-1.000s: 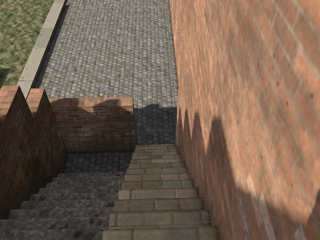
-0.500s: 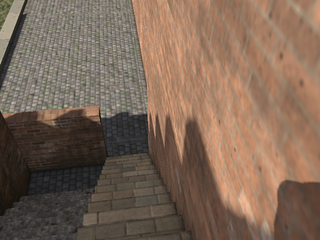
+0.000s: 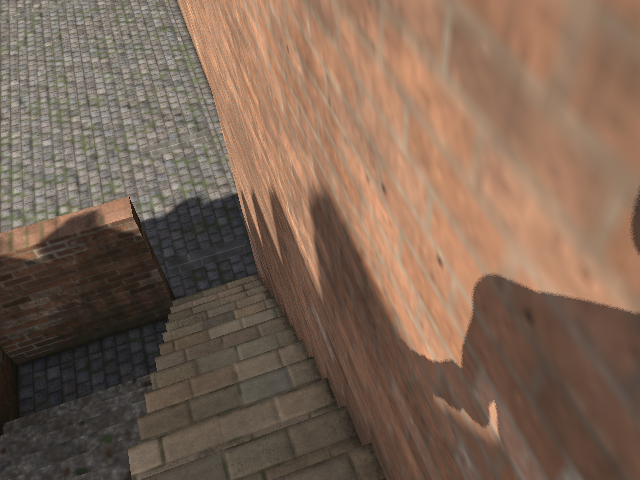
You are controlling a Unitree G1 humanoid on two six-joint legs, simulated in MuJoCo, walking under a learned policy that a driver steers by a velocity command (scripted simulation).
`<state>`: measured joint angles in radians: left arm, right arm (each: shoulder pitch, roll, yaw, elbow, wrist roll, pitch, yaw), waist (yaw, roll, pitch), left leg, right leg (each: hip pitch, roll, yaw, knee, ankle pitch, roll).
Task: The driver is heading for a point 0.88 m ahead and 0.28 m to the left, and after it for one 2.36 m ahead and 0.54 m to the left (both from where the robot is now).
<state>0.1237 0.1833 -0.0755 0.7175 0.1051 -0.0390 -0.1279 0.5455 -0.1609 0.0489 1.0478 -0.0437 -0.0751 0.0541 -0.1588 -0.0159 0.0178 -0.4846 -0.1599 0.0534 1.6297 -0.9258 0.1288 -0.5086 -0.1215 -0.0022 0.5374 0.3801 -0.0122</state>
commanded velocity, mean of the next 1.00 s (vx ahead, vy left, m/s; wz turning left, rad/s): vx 0.50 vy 0.00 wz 0.43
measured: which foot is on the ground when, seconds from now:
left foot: down 0.00-0.02, up 0.04-0.54, down 0.56-0.88, up 0.90-1.00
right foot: down 0.00-0.56, up 0.58-0.88, down 0.90-1.00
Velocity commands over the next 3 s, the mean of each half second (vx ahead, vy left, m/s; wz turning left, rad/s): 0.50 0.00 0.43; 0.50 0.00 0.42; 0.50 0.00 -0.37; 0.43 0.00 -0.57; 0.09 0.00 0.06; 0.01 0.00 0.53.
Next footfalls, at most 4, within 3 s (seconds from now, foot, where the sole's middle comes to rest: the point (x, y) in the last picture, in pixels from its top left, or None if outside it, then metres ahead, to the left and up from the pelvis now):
0.56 left None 0.17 0.21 -0.81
0.90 right None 0.34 0.11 -1.02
1.18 left None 0.50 0.50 -1.24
1.86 right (251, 476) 0.77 0.23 -1.45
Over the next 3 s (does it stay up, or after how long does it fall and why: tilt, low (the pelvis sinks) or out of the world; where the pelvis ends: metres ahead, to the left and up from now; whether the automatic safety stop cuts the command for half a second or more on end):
stays up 0.99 0.34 -0.96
